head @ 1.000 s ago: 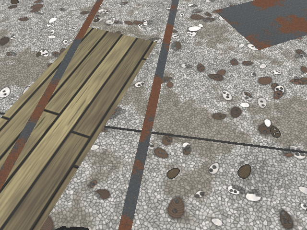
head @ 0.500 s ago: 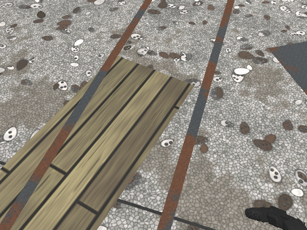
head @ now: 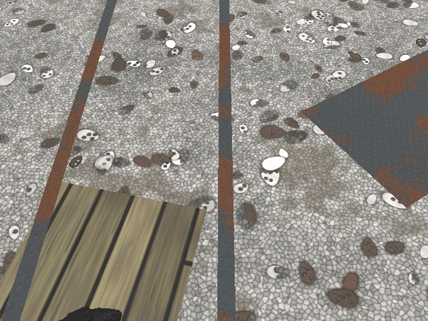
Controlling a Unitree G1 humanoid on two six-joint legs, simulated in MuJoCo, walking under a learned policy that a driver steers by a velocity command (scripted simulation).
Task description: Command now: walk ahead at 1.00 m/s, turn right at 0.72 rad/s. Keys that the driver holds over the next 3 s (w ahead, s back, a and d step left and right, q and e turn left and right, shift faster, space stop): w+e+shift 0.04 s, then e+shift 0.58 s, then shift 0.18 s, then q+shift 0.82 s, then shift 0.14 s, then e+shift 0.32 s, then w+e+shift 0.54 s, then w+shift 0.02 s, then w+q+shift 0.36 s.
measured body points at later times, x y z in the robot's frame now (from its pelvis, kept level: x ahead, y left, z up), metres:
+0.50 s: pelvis +0.38 +0.00 +0.00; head +0.42 -0.04 +0.44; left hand +0.62 +0.21 -0.10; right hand +0.48 -0.32 -0.08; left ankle +0.57 +0.05 -0.72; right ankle +0.24 -0.03 -0.64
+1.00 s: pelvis +0.42 -0.04 +0.02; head +0.41 -0.07 +0.47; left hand +0.71 +0.02 -0.06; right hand +0.30 -0.32 -0.11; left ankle +0.51 +0.07 -0.64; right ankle +0.36 -0.13 -0.72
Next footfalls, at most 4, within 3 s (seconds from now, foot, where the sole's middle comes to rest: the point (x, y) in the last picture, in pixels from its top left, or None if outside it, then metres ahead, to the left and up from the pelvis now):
0.06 right None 0.28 -0.03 -0.76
0.42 left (203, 275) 0.60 0.02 -0.76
0.80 right None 0.39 -0.16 -0.76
1.24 left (192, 302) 0.52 0.06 -0.76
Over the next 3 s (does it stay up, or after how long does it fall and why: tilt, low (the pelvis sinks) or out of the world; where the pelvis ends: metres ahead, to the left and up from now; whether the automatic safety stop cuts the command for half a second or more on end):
stays up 0.86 -0.45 -0.01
